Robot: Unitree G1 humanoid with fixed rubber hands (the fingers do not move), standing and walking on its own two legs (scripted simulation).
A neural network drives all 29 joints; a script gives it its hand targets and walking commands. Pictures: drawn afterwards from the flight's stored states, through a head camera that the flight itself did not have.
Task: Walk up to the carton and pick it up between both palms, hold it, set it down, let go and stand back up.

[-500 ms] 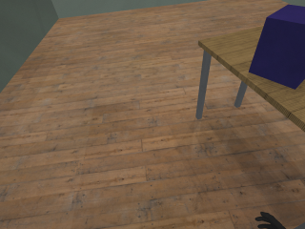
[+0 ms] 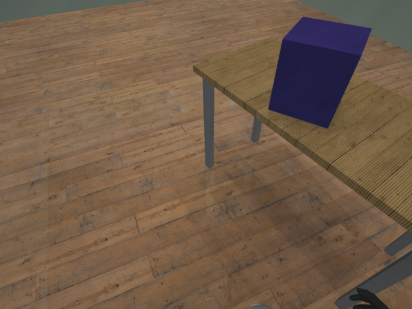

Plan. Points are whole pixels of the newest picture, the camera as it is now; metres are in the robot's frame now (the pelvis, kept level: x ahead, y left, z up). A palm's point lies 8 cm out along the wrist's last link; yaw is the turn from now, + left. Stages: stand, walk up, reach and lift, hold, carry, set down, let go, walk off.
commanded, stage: walk up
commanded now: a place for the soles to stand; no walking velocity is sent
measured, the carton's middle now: (315, 72) +0.80 -0.38 +0.04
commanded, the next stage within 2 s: none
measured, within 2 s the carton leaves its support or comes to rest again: neither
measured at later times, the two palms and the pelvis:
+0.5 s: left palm (90, 252) +0.29 +0.27 -0.09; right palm (372, 270) +0.22 -0.36 -0.11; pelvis +0.18 -0.03 -0.02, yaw -15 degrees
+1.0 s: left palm (73, 169) +0.55 +0.40 -0.10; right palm (294, 220) +0.32 -0.20 -0.06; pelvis +0.38 +0.13 +0.01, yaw -25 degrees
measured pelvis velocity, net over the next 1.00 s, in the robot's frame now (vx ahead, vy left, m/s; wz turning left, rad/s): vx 0.38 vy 0.13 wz -0.44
